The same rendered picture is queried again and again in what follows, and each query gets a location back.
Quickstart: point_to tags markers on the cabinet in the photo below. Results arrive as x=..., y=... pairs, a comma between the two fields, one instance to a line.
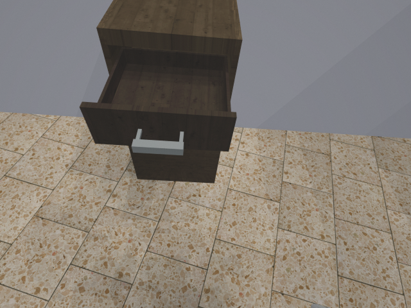
x=193, y=26

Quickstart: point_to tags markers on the handle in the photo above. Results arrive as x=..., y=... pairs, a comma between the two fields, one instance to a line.
x=158, y=147

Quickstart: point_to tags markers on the drawer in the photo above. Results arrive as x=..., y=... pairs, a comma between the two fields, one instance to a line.
x=164, y=93

